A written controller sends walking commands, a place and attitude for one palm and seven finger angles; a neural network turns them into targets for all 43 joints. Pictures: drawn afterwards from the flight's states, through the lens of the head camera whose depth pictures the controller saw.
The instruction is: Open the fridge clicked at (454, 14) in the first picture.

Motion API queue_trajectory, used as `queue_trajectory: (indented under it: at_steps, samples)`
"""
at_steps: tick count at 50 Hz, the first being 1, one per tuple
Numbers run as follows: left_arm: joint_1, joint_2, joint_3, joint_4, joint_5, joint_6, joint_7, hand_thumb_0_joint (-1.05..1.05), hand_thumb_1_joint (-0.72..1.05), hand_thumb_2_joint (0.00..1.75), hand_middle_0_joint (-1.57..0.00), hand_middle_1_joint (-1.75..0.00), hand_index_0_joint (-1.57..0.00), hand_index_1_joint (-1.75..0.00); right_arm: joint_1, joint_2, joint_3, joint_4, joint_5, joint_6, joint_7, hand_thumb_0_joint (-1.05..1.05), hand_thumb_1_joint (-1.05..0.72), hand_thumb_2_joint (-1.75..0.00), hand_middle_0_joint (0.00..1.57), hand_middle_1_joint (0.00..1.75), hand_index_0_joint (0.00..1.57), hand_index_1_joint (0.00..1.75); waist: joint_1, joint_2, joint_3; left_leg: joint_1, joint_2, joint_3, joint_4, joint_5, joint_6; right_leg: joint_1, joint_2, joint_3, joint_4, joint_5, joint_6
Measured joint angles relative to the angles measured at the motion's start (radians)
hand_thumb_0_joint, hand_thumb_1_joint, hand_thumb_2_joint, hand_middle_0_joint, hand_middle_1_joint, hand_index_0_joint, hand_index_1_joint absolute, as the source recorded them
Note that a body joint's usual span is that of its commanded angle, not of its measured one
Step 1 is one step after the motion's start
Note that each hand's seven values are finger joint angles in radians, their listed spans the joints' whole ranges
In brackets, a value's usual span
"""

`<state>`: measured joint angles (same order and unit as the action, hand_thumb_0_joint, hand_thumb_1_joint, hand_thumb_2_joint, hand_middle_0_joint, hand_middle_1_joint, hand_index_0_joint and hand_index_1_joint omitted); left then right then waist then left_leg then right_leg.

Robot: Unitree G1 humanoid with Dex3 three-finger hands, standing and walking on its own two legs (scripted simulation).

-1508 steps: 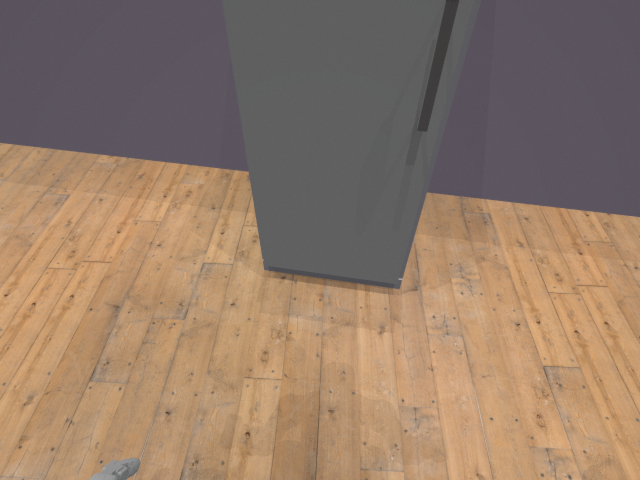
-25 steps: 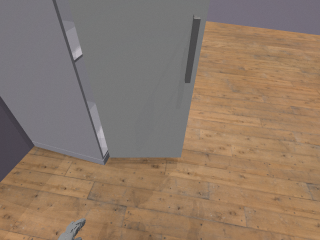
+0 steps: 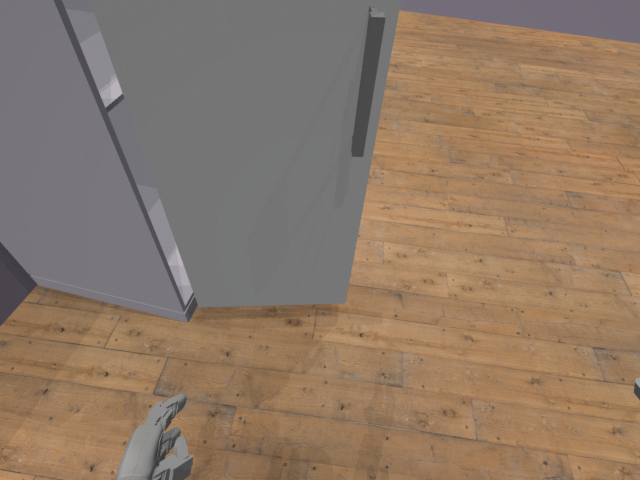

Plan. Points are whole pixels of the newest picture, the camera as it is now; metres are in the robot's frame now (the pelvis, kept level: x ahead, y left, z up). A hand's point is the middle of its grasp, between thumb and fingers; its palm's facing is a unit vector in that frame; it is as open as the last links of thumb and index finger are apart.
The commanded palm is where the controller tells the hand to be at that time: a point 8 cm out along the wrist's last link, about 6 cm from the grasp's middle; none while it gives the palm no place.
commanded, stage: stop stepping back and stand still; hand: right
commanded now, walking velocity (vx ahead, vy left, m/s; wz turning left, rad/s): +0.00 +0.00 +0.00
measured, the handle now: (364, 88) +0.75 -0.05 +0.12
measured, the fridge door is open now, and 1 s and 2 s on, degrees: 73 73 73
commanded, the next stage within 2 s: let the arm hang, fingers relaxed in 0.18 s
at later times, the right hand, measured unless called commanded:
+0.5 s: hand out of the picture +0.12 -0.25 -0.11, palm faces +0.00 +0.93 -0.36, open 7.4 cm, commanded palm none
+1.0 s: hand out of the picture +0.02 -0.28 -0.15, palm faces +0.01 +0.94 -0.35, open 7.3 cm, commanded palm none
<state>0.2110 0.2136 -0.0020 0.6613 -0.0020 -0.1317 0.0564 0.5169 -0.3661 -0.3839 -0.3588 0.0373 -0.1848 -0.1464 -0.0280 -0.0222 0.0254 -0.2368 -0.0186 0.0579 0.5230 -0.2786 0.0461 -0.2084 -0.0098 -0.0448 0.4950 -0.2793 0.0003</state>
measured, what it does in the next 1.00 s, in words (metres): stands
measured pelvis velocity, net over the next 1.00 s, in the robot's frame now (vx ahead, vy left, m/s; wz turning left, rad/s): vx -0.03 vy -0.02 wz -0.02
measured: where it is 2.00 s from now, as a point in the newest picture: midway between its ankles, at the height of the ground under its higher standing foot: outside the picture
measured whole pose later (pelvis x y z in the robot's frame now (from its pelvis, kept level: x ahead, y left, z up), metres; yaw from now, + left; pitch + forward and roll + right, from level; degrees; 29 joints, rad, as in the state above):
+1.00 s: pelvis -0.03 -0.02 +0.00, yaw -1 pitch -1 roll +0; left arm 0.24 0.28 0.02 1.08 0.03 0.01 0.00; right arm 0.17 -0.33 -0.04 1.09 -0.01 0.01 0.00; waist 0.01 -0.03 0.05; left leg -0.25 0.00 0.07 0.43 -0.18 0.02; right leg -0.25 0.01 -0.03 0.46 -0.20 -0.03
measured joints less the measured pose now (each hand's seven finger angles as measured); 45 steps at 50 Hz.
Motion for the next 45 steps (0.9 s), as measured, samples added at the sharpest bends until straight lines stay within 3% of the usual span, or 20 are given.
queue_trajectory:
  at_steps: [6, 14, 16, 18, 21, 24, 28, 31, 34, 45]
  samples:
    - [-0.027, -0.005, -0.004, -0.034, 0.006, 0.001, 0.007, 0.02, 0.91, 0.90, -0.20, -0.30, -0.20, -0.30, -0.020, -0.009, 0.026, -0.075, -0.008, 0.015, 0.003, 0.02, -0.89, -0.90, 0.22, 0.31, 0.21, 0.31, 0.007, 0.033, 0.030, 0.009, -0.002, -0.007, -0.029, 0.021, -0.005, 0.004, -0.001, -0.007, -0.015, 0.013, -0.004]
    - [-0.036, -0.004, 0.003, -0.077, 0.002, 0.013, 0.003, 0.01, 0.91, 0.90, -0.20, -0.30, -0.20, -0.30, 0.047, -0.079, -0.042, -0.125, 0.011, -0.027, 0.002, 0.01, -0.89, -0.90, 0.22, 0.31, 0.21, 0.31, 0.039, 0.027, 0.002, 0.002, -0.008, -0.012, -0.067, 0.049, -0.012, -0.016, -0.006, -0.012, -0.018, 0.020, -0.011]
    - [-0.038, 0.033, 0.013, -0.027, -0.009, -0.006, -0.033, 0.01, 0.91, 0.90, -0.20, -0.30, -0.20, -0.30, -0.031, -0.095, 0.029, 0.027, -0.014, -0.021, 0.040, 0.01, -0.89, -0.90, 0.21, 0.30, 0.21, 0.31, 0.032, 0.001, -0.022, -0.026, 0.005, 0.004, -0.040, 0.043, -0.018, -0.054, 0.004, 0.002, 0.015, 0.017, -0.016]
    - [-0.058, 0.084, 0.014, 0.033, -0.008, 0.026, -0.060, 0.01, 0.91, 0.90, -0.20, -0.30, -0.20, -0.30, -0.141, -0.077, 0.131, 0.263, -0.031, 0.062, 0.090, 0.00, -0.89, -0.90, 0.21, 0.30, 0.21, 0.31, 0.023, -0.032, -0.045, -0.061, 0.023, 0.010, 0.011, 0.021, -0.025, -0.086, 0.020, 0.008, 0.050, 0.006, -0.028]
    - [-0.089, 0.122, 0.010, 0.096, 0.005, 0.077, -0.070, 0.01, 0.91, 0.90, -0.20, -0.30, -0.20, -0.30, -0.246, -0.015, 0.248, 0.620, -0.045, 0.172, 0.130, 0.00, -0.90, -0.90, 0.20, 0.30, 0.20, 0.30, 0.030, -0.053, -0.051, -0.104, 0.046, 0.003, 0.083, -0.006, -0.033, -0.113, 0.040, 0.000, 0.086, -0.003, -0.042]
    - [-0.086, 0.117, 0.003, 0.134, 0.018, 0.102, -0.070, 0.01, 0.91, 0.90, -0.20, -0.30, -0.20, -0.30, -0.278, 0.050, 0.333, 0.883, -0.055, 0.222, 0.148, 0.01, -0.90, -0.90, 0.20, 0.30, 0.20, 0.30, 0.043, -0.035, -0.027, -0.112, 0.049, -0.001, 0.104, -0.010, -0.029, -0.113, 0.043, -0.004, 0.093, 0.002, -0.040]
    - [-0.045, 0.086, -0.002, 0.191, 0.029, 0.135, -0.068, 0.01, 0.91, 0.90, -0.20, -0.30, -0.20, -0.30, -0.268, 0.130, 0.403, 1.110, -0.060, 0.237, 0.159, 0.01, -0.91, -0.90, 0.20, 0.30, 0.20, 0.30, 0.054, 0.020, 0.013, -0.100, 0.041, 0.011, 0.088, 0.004, -0.013, -0.107, 0.036, 0.007, 0.084, 0.018, -0.028]
    - [-0.007, 0.061, -0.002, 0.245, 0.032, 0.155, -0.063, 0.01, 0.91, 0.90, -0.20, -0.30, -0.20, -0.30, -0.259, 0.167, 0.410, 1.226, -0.056, 0.237, 0.149, 0.01, -0.93, -0.90, 0.21, 0.30, 0.20, 0.30, 0.053, 0.055, 0.040, -0.083, 0.029, 0.024, 0.055, 0.025, -0.006, -0.104, 0.024, 0.020, 0.074, 0.029, -0.022]
    - [0.031, 0.043, 0.000, 0.298, 0.034, 0.167, -0.059, 0.01, 0.91, 0.90, -0.20, -0.30, -0.20, -0.30, -0.259, 0.148, 0.398, 1.302, -0.055, 0.230, 0.151, 0.01, -0.96, -0.90, 0.21, 0.30, 0.21, 0.30, 0.043, 0.067, 0.056, -0.069, 0.017, 0.033, 0.013, 0.051, -0.003, -0.103, 0.013, 0.029, 0.058, 0.043, -0.018]
    - [0.069, 0.059, 0.028, 0.398, 0.031, 0.158, -0.050, 0.01, 0.91, 0.90, -0.20, -0.30, -0.20, -0.30, -0.295, 0.069, 0.353, 1.434, -0.053, 0.203, 0.150, 0.01, -0.92, -0.90, 0.21, 0.30, 0.20, 0.30, 0.039, 0.003, 0.040, -0.029, 0.013, 0.025, -0.069, 0.092, -0.011, -0.073, 0.014, 0.022, 0.004, 0.066, -0.029]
